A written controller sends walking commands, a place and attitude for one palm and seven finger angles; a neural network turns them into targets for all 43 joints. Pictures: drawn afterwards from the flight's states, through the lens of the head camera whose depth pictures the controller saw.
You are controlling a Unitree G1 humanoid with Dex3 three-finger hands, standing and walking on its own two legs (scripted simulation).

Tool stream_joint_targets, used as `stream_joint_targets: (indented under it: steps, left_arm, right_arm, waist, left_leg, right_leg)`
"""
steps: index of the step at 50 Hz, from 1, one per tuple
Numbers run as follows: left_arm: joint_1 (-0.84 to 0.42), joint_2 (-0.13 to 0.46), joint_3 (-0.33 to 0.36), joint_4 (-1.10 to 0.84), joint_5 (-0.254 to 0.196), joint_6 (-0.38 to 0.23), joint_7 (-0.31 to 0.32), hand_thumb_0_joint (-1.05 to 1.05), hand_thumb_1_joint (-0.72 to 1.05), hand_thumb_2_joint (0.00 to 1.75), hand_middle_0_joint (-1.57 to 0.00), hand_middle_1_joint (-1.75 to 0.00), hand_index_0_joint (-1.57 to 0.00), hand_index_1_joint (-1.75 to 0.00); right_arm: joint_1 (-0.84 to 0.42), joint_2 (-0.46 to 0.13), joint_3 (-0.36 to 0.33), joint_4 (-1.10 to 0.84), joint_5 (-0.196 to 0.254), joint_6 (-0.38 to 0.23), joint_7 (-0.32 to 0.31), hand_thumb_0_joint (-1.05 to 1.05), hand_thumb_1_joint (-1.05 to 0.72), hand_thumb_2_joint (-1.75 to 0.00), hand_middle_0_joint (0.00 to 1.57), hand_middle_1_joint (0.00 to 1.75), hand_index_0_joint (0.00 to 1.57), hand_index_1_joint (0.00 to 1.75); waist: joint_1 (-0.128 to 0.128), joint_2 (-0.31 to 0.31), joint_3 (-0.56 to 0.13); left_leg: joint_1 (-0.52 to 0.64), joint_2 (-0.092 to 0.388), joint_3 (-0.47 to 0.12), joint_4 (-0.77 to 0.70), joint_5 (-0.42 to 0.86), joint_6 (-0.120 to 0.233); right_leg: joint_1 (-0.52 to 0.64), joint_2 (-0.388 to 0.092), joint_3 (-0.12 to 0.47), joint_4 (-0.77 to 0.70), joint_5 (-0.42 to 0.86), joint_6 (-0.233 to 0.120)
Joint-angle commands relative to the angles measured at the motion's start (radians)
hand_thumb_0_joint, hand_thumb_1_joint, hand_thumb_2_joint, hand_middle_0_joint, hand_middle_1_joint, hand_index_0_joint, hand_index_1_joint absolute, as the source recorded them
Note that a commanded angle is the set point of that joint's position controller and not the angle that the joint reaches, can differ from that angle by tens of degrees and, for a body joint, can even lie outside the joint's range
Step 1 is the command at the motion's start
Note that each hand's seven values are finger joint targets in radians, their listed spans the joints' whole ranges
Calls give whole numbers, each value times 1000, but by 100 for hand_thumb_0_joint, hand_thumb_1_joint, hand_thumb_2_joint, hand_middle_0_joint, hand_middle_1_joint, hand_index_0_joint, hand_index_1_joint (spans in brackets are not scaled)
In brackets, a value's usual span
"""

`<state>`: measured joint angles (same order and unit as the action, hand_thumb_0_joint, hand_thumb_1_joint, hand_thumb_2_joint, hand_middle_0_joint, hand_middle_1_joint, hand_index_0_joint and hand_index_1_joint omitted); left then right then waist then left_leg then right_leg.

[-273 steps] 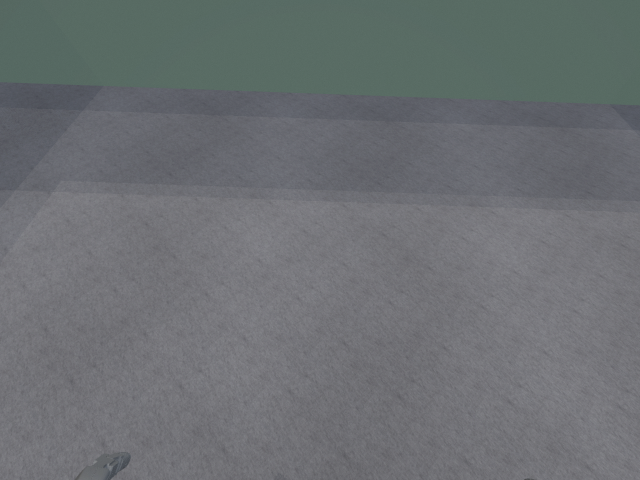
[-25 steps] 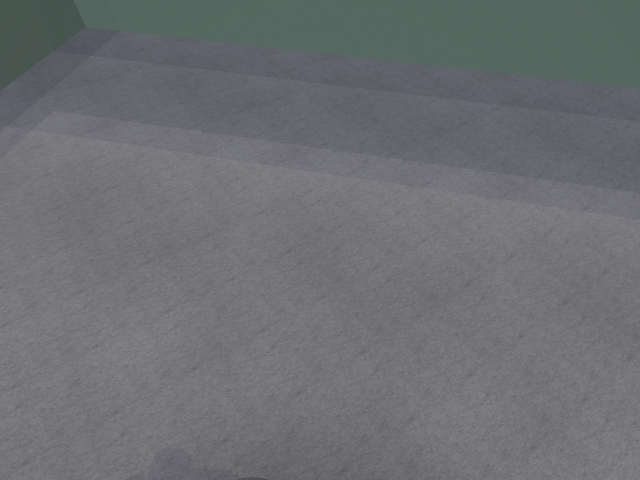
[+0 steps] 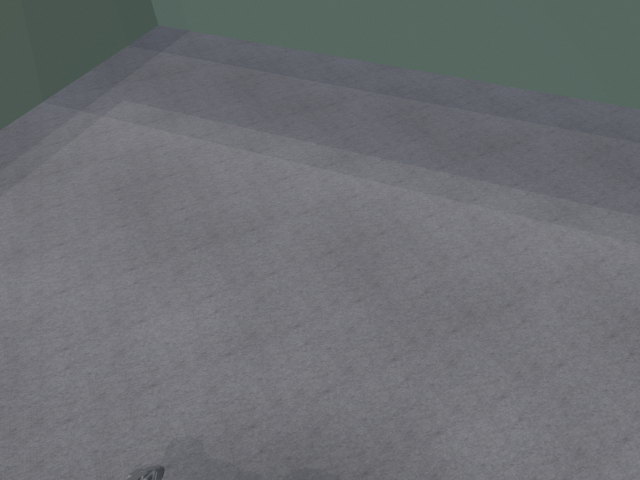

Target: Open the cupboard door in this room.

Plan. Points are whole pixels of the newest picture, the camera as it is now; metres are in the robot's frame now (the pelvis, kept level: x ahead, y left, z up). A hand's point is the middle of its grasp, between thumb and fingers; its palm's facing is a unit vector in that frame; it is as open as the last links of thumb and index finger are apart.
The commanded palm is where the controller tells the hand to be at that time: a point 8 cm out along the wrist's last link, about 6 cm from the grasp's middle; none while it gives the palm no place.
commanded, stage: turn or walk to find it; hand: left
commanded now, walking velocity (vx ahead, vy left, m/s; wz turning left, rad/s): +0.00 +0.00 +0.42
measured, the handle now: out of the picture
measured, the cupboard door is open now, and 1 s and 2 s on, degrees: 0 0 0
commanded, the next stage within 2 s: none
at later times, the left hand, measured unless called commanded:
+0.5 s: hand out of the picture -0.04 +0.16 -0.16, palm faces +0.29 -0.92 -0.26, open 7.4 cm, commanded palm none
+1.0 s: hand out of the picture -0.08 +0.22 -0.16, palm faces +0.46 -0.85 -0.25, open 7.4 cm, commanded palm none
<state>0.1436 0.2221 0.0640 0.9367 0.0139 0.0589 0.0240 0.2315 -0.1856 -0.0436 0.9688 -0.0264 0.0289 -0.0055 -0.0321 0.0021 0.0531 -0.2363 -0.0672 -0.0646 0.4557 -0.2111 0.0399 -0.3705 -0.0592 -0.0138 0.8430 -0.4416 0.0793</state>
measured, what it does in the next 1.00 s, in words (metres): steps on the spot, turning left: right foot, then left foot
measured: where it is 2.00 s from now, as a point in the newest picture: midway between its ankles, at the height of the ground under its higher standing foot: outside the picture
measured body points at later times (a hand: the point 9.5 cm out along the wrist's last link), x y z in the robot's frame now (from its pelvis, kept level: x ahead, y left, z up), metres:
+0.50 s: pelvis -0.04 -0.04 +0.00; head -0.01 -0.04 +0.45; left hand -0.06 +0.21 -0.14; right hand +0.07 -0.28 -0.16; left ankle -0.10 +0.11 -0.68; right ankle -0.01 -0.13 -0.74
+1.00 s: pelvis -0.07 -0.01 +0.00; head -0.05 +0.01 +0.45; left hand -0.10 +0.27 -0.14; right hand +0.09 -0.20 -0.14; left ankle -0.10 +0.09 -0.74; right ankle -0.01 -0.15 -0.69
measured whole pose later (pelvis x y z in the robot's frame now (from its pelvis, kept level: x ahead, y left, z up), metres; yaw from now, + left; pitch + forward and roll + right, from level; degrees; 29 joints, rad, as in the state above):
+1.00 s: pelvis -0.07 -0.01 +0.00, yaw +27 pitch -1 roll +0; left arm 0.15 0.23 0.06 0.94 0.02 0.06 0.02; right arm 0.20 -0.18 -0.04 0.96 -0.02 0.02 0.00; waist -0.02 -0.01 0.06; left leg -0.23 -0.05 -0.04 0.46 -0.21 0.04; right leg -0.40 -0.07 -0.02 0.91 -0.44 0.09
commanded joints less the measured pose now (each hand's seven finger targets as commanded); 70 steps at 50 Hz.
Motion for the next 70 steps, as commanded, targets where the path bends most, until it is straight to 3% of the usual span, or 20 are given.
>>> stream_joint_targets:
  steps: [1, 3, 5, 6, 8, 11, 25, 29, 31, 32, 38, 48, 54, 55, 56, 57, 58, 59, 62, 70]
  left_arm:
    - [38, 66, 9, -75, -11, -37, 4, 0, 90, 90, -20, -30, -20, -30]
    - [108, 87, 15, -60, -10, -52, 8, 0, 90, 90, -20, -30, -20, -30]
    - [142, 232, 42, -62, 12, -66, 18, 0, 90, 90, -20, -30, -20, -30]
    - [133, 223, 32, -76, 3, -58, 18, 0, 90, 90, -20, -30, -20, -30]
    - [10, 158, 28, -98, 1, -58, 21, 0, 90, 90, -20, -30, -20, -30]
    - [-13, 110, 7, -101, 0, -68, 11, 0, 90, 90, -20, -30, -20, -30]
    - [163, 178, 32, -20, 20, -62, 11, 0, 90, 90, -20, -30, -20, -30]
    - [124, 176, 36, -11, 5, -49, 6, 0, 90, 90, -20, -30, -20, -30]
    - [109, 68, 5, -67, -1, -34, 0, 0, 90, 90, -20, -30, -20, -30]
    - [58, 94, 4, -74, 5, -22, 5, 0, 90, 90, -20, -30, -20, -30]
    - [84, 98, 16, -17, 5, -24, -13, 0, 90, 90, -20, -30, -20, -30]
    - [-20, 72, 8, -79, -3, -25, -2, 0, 90, 90, -20, -30, -20, -30]
    - [94, 75, 11, -60, -10, -44, 4, 0, 90, 90, -20, -30, -20, -30]
    - [126, 108, 18, -57, -5, -54, 8, 0, 90, 90, -20, -30, -20, -30]
    - [140, 192, 35, -56, 10, -64, 17, 0, 90, 90, -20, -30, -20, -30]
    - [134, 240, 40, -72, 11, -61, 17, 0, 90, 90, -20, -30, -20, -30]
    - [93, 208, 35, -86, 4, -57, 20, 0, 90, 90, -20, -30, -20, -30]
    - [19, 173, 35, -100, 3, -60, 22, 0, 90, 90, -20, -30, -20, -30]
    - [-36, 112, 11, -109, 2, -64, 14, 0, 90, 90, -20, -30, -20, -30]
    - [115, 148, 20, -50, 13, -68, 13, 0, 90, 90, -20, -30, -20, -30]
  right_arm:
    - [20, -205, -58, -64, 0, -12, -13, 0, -90, -90, 20, 30, 20, 30]
    - [6, -184, -59, -70, 10, -11, -8, 0, -90, -90, 20, 30, 20, 30]
    - [17, -89, -46, -104, 16, -13, -1, 0, -90, -90, 20, 30, 20, 30]
    - [6, -141, -62, -98, 7, 0, -4, 0, -90, -90, 20, 30, 20, 30]
    - [18, -144, -70, -56, 2, 29, 8, 0, -90, -90, 20, 30, 20, 30]
    - [77, -115, -65, -18, 0, 36, 20, 0, -90, -90, 20, 30, 20, 30]
    - [-80, -93, -30, -55, 18, 14, 15, 0, -90, -90, 20, 30, 20, 30]
    - [24, -123, -33, -32, 18, -7, 13, 0, -90, -90, 20, 30, 20, 30]
    - [89, -287, -68, -31, 10, -17, 2, 0, -90, -90, 20, 30, 20, 30]
    - [104, -292, -66, -21, 9, -7, 0, 0, -90, -90, 20, 30, 20, 30]
    - [-43, -205, -37, -64, 10, -27, -20, 0, -90, -90, 20, 30, 20, 30]
    - [30, -208, -55, -58, 1, -17, -15, 0, -90, -90, 20, 30, 20, 30]
    - [-18, -201, -62, -75, 5, -8, -8, 0, -90, -90, 20, 30, 20, 30]
    - [-13, -172, -60, -78, 13, -9, -3, 0, -90, -90, 20, 30, 20, 30]
    - [9, -106, -50, -93, 21, -10, 3, 0, -90, -90, 20, 30, 20, 30]
    - [-18, -113, -56, -114, 14, -4, 0, 0, -90, -90, 20, 30, 20, 30]
    - [-18, -148, -67, -95, 4, 14, 2, 0, -90, -90, 20, 30, 20, 30]
    - [6, -147, -68, -75, 0, 26, 8, 0, -90, -90, 20, 30, 20, 30]
    - [59, -120, -67, -31, 1, 33, 22, 0, -90, -90, 20, 30, 20, 30]
    - [-26, -109, -51, -42, 5, 32, 21, 0, -90, -90, 20, 30, 20, 30]
  waist:
    - [20, 138, -99]
    - [58, 72, -138]
    - [77, -320, -129]
    - [77, -214, -117]
    - [25, -169, -10]
    - [-4, -135, 29]
    - [84, -200, -69]
    - [12, -107, -115]
    - [-22, 340, -119]
    - [-35, 217, -103]
    - [27, 139, -55]
    - [-11, 143, -69]
    - [53, 122, -114]
    - [65, 50, -137]
    - [70, -194, -149]
    - [84, -286, -104]
    - [67, -183, -77]
    - [34, -222, -30]
    - [-10, -124, 26]
    - [60, -176, -17]
  left_leg:
    - [45, 257, -298, -68, 413, 122]
    - [-66, 196, -264, 10, 282, 58]
    - [-380, -19, -2, 358, -332, -71]
    - [-333, 21, -35, 542, -374, -68]
    - [-313, 61, -42, 716, -255, -71]
    - [-319, 76, 8, 790, -120, -97]
    - [-182, 108, 125, 332, -263, -105]
    - [93, 106, 142, -35, 24, -75]
    - [252, 461, -303, -135, 553, 92]
    - [161, 487, -231, -121, 513, 135]
    - [127, 296, -103, -121, 481, 101]
    - [123, 305, -251, -113, 402, 144]
    - [-47, 227, -270, -27, 293, 84]
    - [-135, 174, -227, 36, 170, 34]
    - [-324, 54, -90, 215, -102, -36]
    - [-357, -7, -2, 441, -360, -70]
    - [-321, 37, -47, 601, -334, -64]
    - [-323, 59, -57, 675, -283, -64]
    - [-308, 80, 2, 769, -150, -85]
    - [-284, 104, 62, 557, -210, -118]
  right_leg:
    - [79, 36, -13, -205, 64, -17]
    - [279, 7, -2, -460, 249, -24]
    - [444, -394, 365, -555, 415, -180]
    - [294, -433, 326, -559, 422, -241]
    - [132, -322, 228, -610, 204, -212]
    - [115, -225, 53, -588, 247, -163]
    - [301, -317, -24, -453, 604, -229]
    - [169, -273, -129, -273, 500, -124]
    - [-196, -66, -156, 92, -202, 2]
    - [-143, -75, -71, 195, -191, -16]
    - [-163, -54, -17, 284, 45, 5]
    - [-93, -14, 2, 47, -19, 9]
    - [213, 26, -26, -366, 192, -17]
    - [336, -31, 20, -482, 262, -30]
    - [465, -255, 239, -550, 255, -103]
    - [337, -435, 372, -584, 352, -211]
    - [208, -417, 311, -604, 245, -245]
    - [132, -360, 260, -634, 132, -227]
    - [93, -244, 73, -585, 233, -170]
    - [252, -276, 23, -541, 382, -204]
